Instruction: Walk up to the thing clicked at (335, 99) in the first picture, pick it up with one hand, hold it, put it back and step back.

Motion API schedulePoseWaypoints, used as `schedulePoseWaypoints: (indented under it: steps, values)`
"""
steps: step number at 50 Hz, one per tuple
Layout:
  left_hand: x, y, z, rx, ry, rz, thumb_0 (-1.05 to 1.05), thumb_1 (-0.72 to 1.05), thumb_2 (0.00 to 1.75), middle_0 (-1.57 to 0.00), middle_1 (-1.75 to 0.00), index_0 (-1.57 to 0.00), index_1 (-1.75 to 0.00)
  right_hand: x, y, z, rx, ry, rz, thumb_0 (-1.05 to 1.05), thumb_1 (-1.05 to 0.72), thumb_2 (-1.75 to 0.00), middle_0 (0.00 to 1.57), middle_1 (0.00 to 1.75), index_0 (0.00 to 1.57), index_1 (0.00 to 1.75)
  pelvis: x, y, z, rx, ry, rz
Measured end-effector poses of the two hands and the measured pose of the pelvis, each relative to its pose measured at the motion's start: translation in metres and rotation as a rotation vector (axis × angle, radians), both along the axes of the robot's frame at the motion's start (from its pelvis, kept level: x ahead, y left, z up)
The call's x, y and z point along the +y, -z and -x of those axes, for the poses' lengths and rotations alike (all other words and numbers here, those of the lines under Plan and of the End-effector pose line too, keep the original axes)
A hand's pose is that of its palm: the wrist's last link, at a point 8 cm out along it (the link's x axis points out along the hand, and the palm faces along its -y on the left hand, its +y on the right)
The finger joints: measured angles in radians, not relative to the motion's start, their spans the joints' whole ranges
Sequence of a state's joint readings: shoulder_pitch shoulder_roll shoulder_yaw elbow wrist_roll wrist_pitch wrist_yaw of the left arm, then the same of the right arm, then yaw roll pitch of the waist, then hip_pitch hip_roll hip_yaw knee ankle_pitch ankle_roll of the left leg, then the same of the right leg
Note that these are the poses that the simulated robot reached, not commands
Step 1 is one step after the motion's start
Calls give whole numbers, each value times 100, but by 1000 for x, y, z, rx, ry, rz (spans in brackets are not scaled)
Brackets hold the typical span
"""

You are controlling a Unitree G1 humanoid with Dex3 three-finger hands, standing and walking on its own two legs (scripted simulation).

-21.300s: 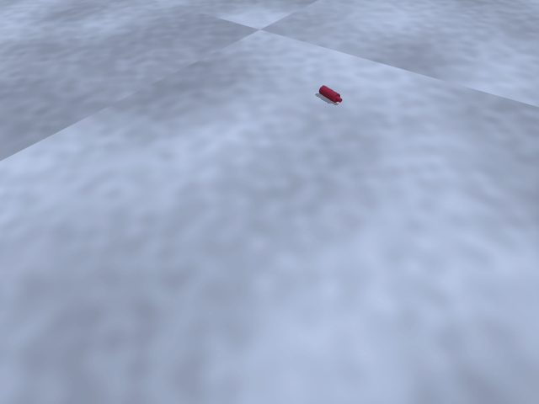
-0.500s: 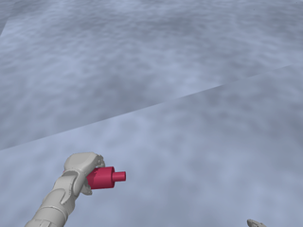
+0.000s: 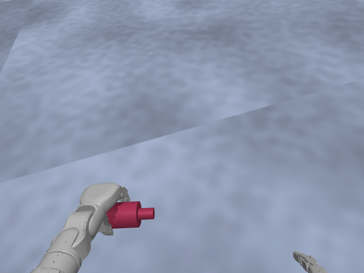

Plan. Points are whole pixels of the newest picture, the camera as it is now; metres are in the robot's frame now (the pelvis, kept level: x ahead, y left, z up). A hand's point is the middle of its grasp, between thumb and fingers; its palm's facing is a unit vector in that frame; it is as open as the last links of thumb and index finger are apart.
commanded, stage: hold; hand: left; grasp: from above
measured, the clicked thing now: (117, 215) +0.30 +0.20 -0.08
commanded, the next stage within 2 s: crouch in 0.66 s
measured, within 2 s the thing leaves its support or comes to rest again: neither
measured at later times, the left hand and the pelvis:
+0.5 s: hand (105, 214) +0.28 +0.22 -0.04, palm faces -0.48 -0.04 -0.88, open 9.1 cm; pelvis +0.00 +0.00 +0.00, yaw +0 degrees
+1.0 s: hand (107, 217) +0.28 +0.22 -0.06, palm faces -0.49 -0.05 -0.87, open 9.1 cm; pelvis +0.00 +0.00 +0.00, yaw +0 degrees
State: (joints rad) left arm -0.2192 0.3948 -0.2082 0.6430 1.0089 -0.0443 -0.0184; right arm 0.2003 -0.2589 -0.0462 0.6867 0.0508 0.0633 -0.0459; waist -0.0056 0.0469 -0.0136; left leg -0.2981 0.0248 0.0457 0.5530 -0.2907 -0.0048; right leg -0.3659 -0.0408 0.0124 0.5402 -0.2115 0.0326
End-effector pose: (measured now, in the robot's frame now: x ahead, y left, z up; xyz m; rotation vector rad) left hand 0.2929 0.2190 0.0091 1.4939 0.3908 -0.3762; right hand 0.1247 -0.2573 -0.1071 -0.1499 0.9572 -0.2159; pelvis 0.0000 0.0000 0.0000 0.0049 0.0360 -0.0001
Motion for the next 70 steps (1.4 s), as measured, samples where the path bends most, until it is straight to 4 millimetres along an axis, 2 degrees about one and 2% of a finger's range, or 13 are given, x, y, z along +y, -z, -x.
schedulePoseWaypoints:
  steps: [17, 41, 46, 51, 57, 63, 70]
  values:
    - [1, -11, 2, 4, 11, 2, -3, 13, 32, -88, -26, -88, -24, 7, -5, -9, -30, -14, -8, 1, -91, -89, 20, 30, 20, 30, 1, -3, 2, -21, 2, -1]
    - [2, -8, -4, 3, -1, 5, -3, 13, 32, -87, -29, -87, -28, 3, -2, -3, 11, 2, -1, 1, -91, -90, 20, 30, 20, 30, 0, -4, -2, -14, 2, -1]
    - [3, 0, -2, 16, 2, 6, -3, 14, 32, -85, -31, -85, -29, 2, -3, -2, 19, 6, 2, 1, -90, -90, 20, 30, 20, 30, 0, -4, -3, -7, -1, -2]
    - [4, 21, 1, 21, 13, 10, -3, 14, 32, -85, -31, -85, -30, -1, 1, 1, 49, -3, 19, 1, -90, -90, 20, 30, 20, 30, -1, 0, -1, 22, -10, -1]
    - [8, 62, 0, 19, 30, -27, -3, 14, 32, -85, -32, -85, -31, -8, 18, 17, 118, -14, 46, 1, -90, -89, 20, 30, 20, 30, 0, 18, 5, 108, -20, 6]
    - [12, 117, -11, -2, 45, -63, -3, 15, 31, -85, -32, -84, -31, -20, 55, 50, 215, -5, 87, 1, -90, -89, 20, 30, 20, 30, 2, 55, 17, 229, -25, 16]
    - [15, 190, -31, -24, 32, -80, -3, 16, 29, -84, -31, -84, -29, -27, 113, 101, 335, 34, 136, 1, -90, -89, 20, 30, 20, 30, 6, 113, 31, 373, -25, 29]
